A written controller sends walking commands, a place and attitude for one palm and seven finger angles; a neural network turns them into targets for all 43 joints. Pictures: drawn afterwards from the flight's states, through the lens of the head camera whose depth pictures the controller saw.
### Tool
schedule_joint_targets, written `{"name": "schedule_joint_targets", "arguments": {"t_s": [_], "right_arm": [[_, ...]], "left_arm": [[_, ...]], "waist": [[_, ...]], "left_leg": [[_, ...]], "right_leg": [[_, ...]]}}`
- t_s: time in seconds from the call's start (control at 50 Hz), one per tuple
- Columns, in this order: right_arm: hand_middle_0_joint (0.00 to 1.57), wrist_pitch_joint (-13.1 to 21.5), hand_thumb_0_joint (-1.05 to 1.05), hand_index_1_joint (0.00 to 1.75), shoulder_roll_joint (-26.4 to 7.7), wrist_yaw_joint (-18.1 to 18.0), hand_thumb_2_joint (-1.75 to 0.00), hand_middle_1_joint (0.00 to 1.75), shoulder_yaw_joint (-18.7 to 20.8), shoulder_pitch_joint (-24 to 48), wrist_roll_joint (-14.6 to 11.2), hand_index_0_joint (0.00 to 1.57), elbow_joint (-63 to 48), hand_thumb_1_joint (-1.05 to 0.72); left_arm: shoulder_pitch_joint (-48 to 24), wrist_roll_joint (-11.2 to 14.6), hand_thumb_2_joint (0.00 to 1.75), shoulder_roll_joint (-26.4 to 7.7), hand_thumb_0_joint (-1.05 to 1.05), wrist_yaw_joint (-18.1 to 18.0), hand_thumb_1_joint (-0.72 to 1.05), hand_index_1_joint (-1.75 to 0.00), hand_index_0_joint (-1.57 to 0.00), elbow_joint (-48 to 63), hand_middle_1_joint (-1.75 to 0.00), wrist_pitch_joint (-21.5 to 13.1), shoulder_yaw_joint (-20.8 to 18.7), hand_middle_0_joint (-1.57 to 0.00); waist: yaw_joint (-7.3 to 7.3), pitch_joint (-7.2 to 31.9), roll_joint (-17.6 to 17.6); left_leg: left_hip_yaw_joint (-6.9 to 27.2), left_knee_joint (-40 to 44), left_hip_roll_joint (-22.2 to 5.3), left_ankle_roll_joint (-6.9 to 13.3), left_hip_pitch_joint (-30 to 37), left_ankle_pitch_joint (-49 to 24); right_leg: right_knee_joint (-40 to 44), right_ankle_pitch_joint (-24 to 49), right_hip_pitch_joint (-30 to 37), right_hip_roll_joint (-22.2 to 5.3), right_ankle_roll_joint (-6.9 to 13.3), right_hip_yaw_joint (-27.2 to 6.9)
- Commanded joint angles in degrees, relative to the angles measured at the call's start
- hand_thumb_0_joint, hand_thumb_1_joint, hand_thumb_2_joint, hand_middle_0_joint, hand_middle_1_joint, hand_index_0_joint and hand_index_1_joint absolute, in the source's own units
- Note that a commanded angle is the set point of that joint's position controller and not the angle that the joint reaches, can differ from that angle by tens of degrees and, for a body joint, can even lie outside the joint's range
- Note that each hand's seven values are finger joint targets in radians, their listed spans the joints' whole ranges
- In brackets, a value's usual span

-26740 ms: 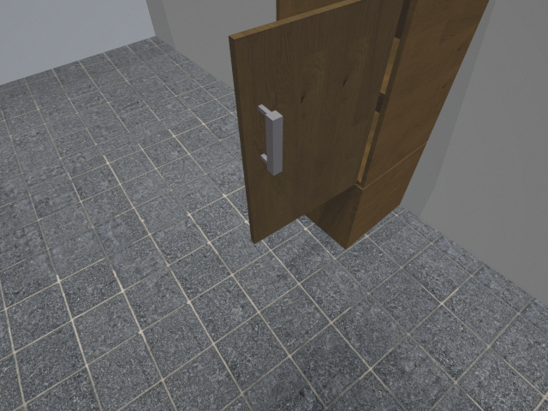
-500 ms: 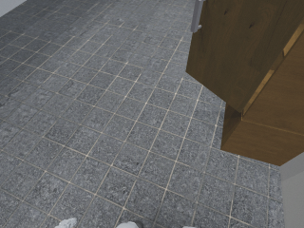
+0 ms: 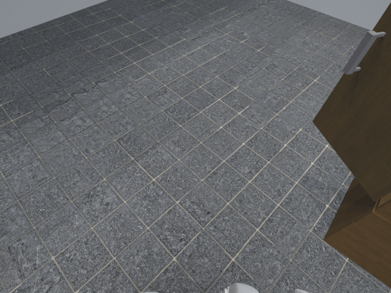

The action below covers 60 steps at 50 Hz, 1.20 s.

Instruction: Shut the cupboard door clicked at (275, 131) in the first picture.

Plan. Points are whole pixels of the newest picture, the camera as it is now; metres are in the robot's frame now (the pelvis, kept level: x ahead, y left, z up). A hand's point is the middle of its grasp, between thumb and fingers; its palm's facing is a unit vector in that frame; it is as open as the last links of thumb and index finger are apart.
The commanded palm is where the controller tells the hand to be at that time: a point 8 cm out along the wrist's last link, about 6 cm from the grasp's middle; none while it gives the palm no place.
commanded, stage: walk to a spot facing it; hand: left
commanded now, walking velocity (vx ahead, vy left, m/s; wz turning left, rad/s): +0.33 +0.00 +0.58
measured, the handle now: (364, 53) +0.85 -0.51 +0.05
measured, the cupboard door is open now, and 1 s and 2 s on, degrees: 56 56 56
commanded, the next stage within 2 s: turn to face it in 1.08 s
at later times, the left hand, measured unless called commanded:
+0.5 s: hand out of the picture +0.09 +0.12 -0.14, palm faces +0.36 -0.91 -0.21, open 7.4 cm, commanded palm none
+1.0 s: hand (87, 240) +0.24 +0.28 -0.15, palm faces +0.55 -0.81 -0.21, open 7.4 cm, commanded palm none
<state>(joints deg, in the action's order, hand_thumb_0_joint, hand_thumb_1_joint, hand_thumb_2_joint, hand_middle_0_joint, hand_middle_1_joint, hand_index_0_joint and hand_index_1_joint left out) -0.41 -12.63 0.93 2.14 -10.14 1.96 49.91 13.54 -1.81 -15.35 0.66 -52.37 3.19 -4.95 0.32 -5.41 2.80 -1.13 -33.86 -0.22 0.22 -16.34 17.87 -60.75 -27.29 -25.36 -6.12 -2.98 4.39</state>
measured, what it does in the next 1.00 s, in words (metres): walks ahead, turning left: right foot, then left foot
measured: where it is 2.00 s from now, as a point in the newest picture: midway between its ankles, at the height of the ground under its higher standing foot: (166, 225)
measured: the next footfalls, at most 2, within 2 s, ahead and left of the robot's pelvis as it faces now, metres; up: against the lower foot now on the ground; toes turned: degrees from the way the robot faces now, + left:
right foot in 0.22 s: +0.17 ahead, -0.14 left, +0.00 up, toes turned +3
left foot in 0.76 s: +0.28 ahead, +0.16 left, +0.00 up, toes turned +35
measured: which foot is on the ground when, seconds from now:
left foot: down 0.00-0.22, up 0.24-0.74, down 0.76-1.00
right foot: up 0.00-0.20, down 0.22-0.74, up 0.76-1.00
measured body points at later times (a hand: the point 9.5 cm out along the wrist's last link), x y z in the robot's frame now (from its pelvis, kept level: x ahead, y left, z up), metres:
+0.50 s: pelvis +0.13 -0.05 +0.02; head +0.17 -0.06 +0.47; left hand +0.07 +0.17 -0.12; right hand +0.27 -0.27 -0.13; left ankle +0.12 +0.11 -0.63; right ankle +0.13 -0.14 -0.73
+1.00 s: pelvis +0.28 +0.07 +0.01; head +0.31 +0.10 +0.46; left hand +0.21 +0.32 -0.13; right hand +0.46 -0.11 -0.13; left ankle +0.25 +0.13 -0.73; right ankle +0.42 -0.05 -0.66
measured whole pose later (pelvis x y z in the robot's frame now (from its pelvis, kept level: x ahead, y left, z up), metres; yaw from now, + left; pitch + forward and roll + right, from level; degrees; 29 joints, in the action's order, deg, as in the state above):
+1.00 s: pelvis +0.28 +0.07 +0.01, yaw +31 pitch +0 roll +0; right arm 2.6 -10.8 -0.7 2.2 -13.1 1.1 55.7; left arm 12.0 -2.2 -12.5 1.1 -53.5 -0.3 -4.7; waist 0.7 -4.4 1.2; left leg -5.0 -24.2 2.5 4.8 -11.4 12.8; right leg -57.7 -12.8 -32.5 -8.8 -2.8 1.3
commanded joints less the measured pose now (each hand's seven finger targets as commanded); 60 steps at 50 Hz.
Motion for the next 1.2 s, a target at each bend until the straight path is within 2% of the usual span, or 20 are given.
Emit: {"name": "schedule_joint_targets", "arguments": {"t_s": [0.0,0.12,0.16,0.18,0.2,0.22,0.24,0.3,0.34,0.58,0.64,0.68,0.7,0.72,0.74,0.76,0.84,1.1,1.16,1.18], "right_arm": [[0.2,1.42,0.0,0.3,-12.2,-1.52,-0.9,0.3,3.1,-5.26,-0.04,0.2,-1.58,-0.9],[0.2,1.15,0.0,0.3,-12.38,-1.01,-0.9,0.3,3.6,-3.71,0.12,0.2,-0.79,-0.9],[0.2,0.9,0.0,0.3,-11.42,-0.98,-0.9,0.3,3.66,-0.92,-0.15,0.2,-0.9,-0.9],[0.2,1.03,0.0,0.3,-9.14,-0.93,-0.9,0.3,3.25,0.26,-0.57,0.2,-1.64,-0.9],[0.2,1.5,0.0,0.3,-4.1,-0.68,-0.9,0.3,2.13,-1.35,-1.36,0.2,-2.72,-0.9],[0.2,1.43,0.0,0.3,-4.42,-0.42,-0.9,0.3,2.5,0.38,-0.53,0.2,-4.07,-0.9],[0.2,0.96,0.0,0.3,-5.18,-0.21,-0.9,0.3,3.13,-2.06,-0.28,0.2,-3.09,-0.9],[0.2,0.09,0.0,0.3,-3.32,1.14,-0.9,0.3,2.92,-3.11,0.22,0.2,0.71,-0.9],[0.2,-0.19,0.0,0.3,-1.71,1.58,-0.9,0.3,2.6,-3.94,-0.17,0.2,1.69,-0.9],[0.2,0.83,0.0,0.3,0.41,2.73,-0.9,0.3,0.7,11.62,-0.22,0.2,-3.16,-0.9],[0.2,1.41,0.0,0.3,-0.85,2.34,-0.9,0.3,0.89,8.76,-0.17,0.2,-2.83,-0.9],[0.2,1.7,0.0,0.3,-3.29,1.55,-0.9,0.3,1.54,-0.86,0.26,0.2,-0.75,-0.9],[0.2,1.84,0.0,0.3,-7.43,0.84,-0.9,0.3,2.66,-9.49,0.49,0.2,1.11,-0.9],[0.2,2.03,0.0,0.3,-15.47,0.04,-0.9,0.3,4.68,-15.46,0.85,0.2,2.34,-0.9],[0.2,1.78,0.0,0.3,-17.93,-0.95,-0.9,0.3,4.79,-19.22,-0.45,0.2,3.19,-0.9],[0.2,2.18,0.0,0.3,-16.53,-1.55,-0.9,0.3,4.47,-15.19,-0.47,0.2,2.7,-0.9],[0.2,3.78,0.0,0.3,-6.67,-1.98,-0.9,0.3,1.42,-3.5,-0.43,0.2,0.82,-0.9],[0.2,4.37,0.0,0.3,-5.27,-2.05,-0.9,0.3,1.34,-12.96,-0.38,0.2,8.18,-0.9],[0.2,3.8,0.0,0.3,-5.1,-2.21,-0.9,0.3,1.25,-12.49,-0.7,0.2,9.01,-0.9],[0.2,4.14,0.0,0.3,-3.52,-2.08,-0.9,0.3,0.91,-12.95,-1.27,0.2,9.3,-0.9]], "left_arm": [[-5.36,0.27,0.9,-4.03,0.0,0.9,0.9,-0.3,-0.2,7.39,-0.3,-3.47,-0.85,-0.2],[-3.35,0.36,0.9,-3.21,0.0,1.48,0.9,-0.3,-0.2,7.37,-0.3,-3.8,-0.59,-0.2],[4.38,0.18,0.9,-4.31,0.0,1.38,0.9,-0.3,-0.2,5.2,-0.3,-4.37,-1.35,-0.2],[10.96,-0.06,0.9,-6.85,0.0,0.91,0.9,-0.3,-0.2,3.54,-0.3,-5.01,-2.26,-0.2],[16.65,-0.94,0.9,-12.8,0.0,-0.12,0.9,-0.3,-0.2,2.69,-0.3,-5.77,-3.39,-0.2],[15.95,-0.07,0.9,-13.48,0.0,-0.57,0.9,-0.3,-0.2,3.06,-0.3,-5.13,-2.86,-0.2],[11.31,0.02,0.9,-11.78,0.0,-1.22,0.9,-0.3,-0.2,3.98,-0.3,-5.42,-2.79,-0.2],[1.6,0.08,0.9,-3.7,0.0,-1.23,0.9,-0.3,-0.2,5.02,-0.3,-6.78,-0.66,-0.2],[3.89,0.14,0.9,-2.18,0.0,-1.41,0.9,-0.3,-0.2,3.2,-0.3,-7.68,-0.48,-0.2],[15.31,-0.02,0.9,-1.83,0.0,-1.74,0.9,-0.3,-0.2,-4.21,-0.3,-8.34,0.22,-0.2],[14.08,-0.05,0.9,-3.51,0.0,-1.64,0.9,-0.3,-0.2,-4.31,-0.3,-8.04,-0.08,-0.2],[12.02,0.6,0.9,-5.3,0.0,-1.49,0.9,-0.3,-0.2,-3.78,-0.3,-7.62,-0.28,-0.2],[11.08,0.83,0.9,-4.87,0.0,-1.01,0.9,-0.3,-0.2,-2.91,-0.3,-7.48,-0.19,-0.2],[11.15,1.32,0.9,-1.58,0.0,-0.07,0.9,-0.3,-0.2,-0.21,-0.3,-7.1,-0.04,-0.2],[2.68,1.12,0.9,-2.28,0.0,-0.33,0.9,-0.3,-0.2,4.18,-0.3,-6.85,0.92,-0.2],[0.91,1.05,0.9,-0.9,0.0,-0.84,0.9,-0.3,-0.2,4.58,-0.3,-6.79,0.58,-0.2],[7.38,-0.46,0.9,1.32,0.0,0.16,0.9,-0.3,-0.2,-0.76,-0.3,-4.94,0.09,-0.2],[-8.85,0.16,0.9,0.23,0.0,0.94,0.9,-0.3,-0.2,4.13,-0.3,-4.82,1.17,-0.2],[-1.2,0.18,0.9,-1.34,0.0,0.51,0.9,-0.3,-0.2,2.0,-0.3,-5.63,0.61,-0.2],[6.14,0.05,0.9,-4.03,0.0,-0.05,0.9,-0.3,-0.2,-0.57,-0.3,-6.26,-0.04,-0.2]], "waist": [[-2.8,3.66,-11.74],[-0.98,2.53,-10.99],[2.99,3.86,-9.23],[6.25,5.01,-2.16],[8.6,8.5,16.88],[7.52,5.78,16.95],[3.59,4.17,14.96],[-1.69,1.03,5.14],[-1.54,2.79,5.32],[2.74,0.4,4.5],[0.71,2.44,4.92],[-4.47,7.01,3.63],[-9.01,12.83,-1.1],[-10.04,17.36,-16.39],[-11.48,15.76,-9.27],[-8.74,12.97,-4.47],[-0.98,5.1,-9.7],[-2.32,1.02,-7.98],[1.7,3.99,-5.69],[4.61,8.66,-1.16]], "left_leg": [[18.26,19.94,-12.68,9.23,9.61,3.01],[17.6,19.51,-10.04,8.97,-0.55,12.01],[16.27,13.25,-7.53,7.33,-9.69,15.71],[12.95,3.54,-2.81,5.21,-18.18,17.51],[3.69,-18.27,5.08,1.7,-27.59,18.92],[5.17,-32.29,3.83,1.49,-29.48,19.07],[7.14,-39.98,0.56,1.51,-28.68,13.12],[4.6,-40.58,-4.34,-0.54,-22.34,-3.23],[2.38,-37.2,-4.52,-1.15,-21.75,-6.1],[-4.86,-9.85,-4.26,1.2,-23.32,-4.86],[-7.92,-5.18,-1.35,3.53,-13.87,-0.5],[-10.17,0.02,2.58,5.3,3.91,-2.99],[-4.52,3.23,-1.26,7.28,20.65,-5.03],[25.01,8.84,-19.59,14.51,33.52,-7.21],[33.61,14.25,-25.35,17.43,33.04,-14.44],[29.01,15.49,-25.38,15.97,25.98,-10.52],[13.63,20.89,-14.83,10.12,4.97,-1.82],[8.29,20.31,-12.01,10.82,10.46,-18.73],[6.73,9.33,-9.23,7.57,7.07,-23.21],[4.01,-1.03,-6.25,5.23,-0.19,-20.74]], "right_leg": [[1.14,6.89,-12.04,-0.34,-0.52,-3.08],[20.38,9.99,3.47,3.89,-0.88,0.8],[26.87,12.26,18.0,5.71,-0.8,1.55],[33.98,5.85,28.96,2.26,-0.05,-3.12],[45.97,-12.92,36.45,-14.76,4.97,-24.93],[54.11,-22.55,28.86,-22.1,8.54,-36.72],[56.4,-29.78,22.18,-23.27,9.1,-39.75],[52.85,-4.7,11.23,-14.86,6.1,-12.54],[51.2,9.89,15.6,-12.27,5.98,-3.51],[45.78,43.13,32.58,-15.95,7.59,8.5],[38.98,54.6,32.12,-16.92,7.46,10.75],[25.37,56.49,24.71,-14.58,5.55,14.95],[11.29,43.44,13.46,-12.68,3.58,14.77],[-9.15,1.6,-6.75,-2.48,0.25,12.83],[-16.44,-5.65,-15.3,-0.59,1.12,2.95],[-18.31,-2.27,-16.83,-2.09,1.28,-0.88],[-7.11,8.92,-7.12,-4.31,0.94,-3.38],[24.46,18.4,-0.78,1.58,1.49,-0.68],[34.0,21.28,15.44,3.96,2.78,0.29],[34.84,26.16,29.37,-0.91,5.02,-6.0]]}}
